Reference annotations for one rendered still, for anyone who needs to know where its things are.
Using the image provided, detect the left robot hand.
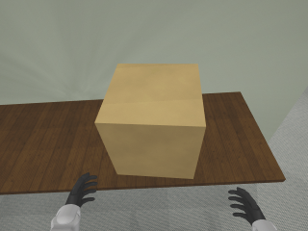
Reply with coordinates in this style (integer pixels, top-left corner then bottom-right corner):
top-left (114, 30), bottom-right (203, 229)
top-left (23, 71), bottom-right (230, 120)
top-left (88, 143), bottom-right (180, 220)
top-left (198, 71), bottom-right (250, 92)
top-left (65, 172), bottom-right (98, 208)

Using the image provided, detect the carton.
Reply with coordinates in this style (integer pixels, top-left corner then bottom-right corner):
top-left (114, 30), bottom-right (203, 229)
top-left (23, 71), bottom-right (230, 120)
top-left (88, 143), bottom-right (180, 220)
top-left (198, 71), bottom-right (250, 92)
top-left (94, 64), bottom-right (206, 179)

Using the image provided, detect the right robot hand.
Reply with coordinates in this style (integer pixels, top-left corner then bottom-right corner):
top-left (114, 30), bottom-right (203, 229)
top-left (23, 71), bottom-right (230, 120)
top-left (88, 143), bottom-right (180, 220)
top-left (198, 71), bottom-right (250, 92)
top-left (228, 187), bottom-right (266, 226)

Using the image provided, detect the right robot forearm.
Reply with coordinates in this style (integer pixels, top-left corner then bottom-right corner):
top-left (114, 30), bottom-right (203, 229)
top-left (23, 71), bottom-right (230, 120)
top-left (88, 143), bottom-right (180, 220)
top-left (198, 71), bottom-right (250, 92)
top-left (251, 219), bottom-right (278, 231)

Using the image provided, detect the left robot forearm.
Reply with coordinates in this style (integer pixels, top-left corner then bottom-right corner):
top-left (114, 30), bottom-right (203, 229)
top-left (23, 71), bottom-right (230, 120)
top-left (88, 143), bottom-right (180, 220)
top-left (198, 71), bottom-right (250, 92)
top-left (50, 204), bottom-right (81, 231)

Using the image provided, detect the table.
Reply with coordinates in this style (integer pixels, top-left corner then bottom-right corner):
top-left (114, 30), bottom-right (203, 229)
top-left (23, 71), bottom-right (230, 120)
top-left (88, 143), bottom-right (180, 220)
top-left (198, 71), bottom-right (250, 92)
top-left (0, 91), bottom-right (286, 195)

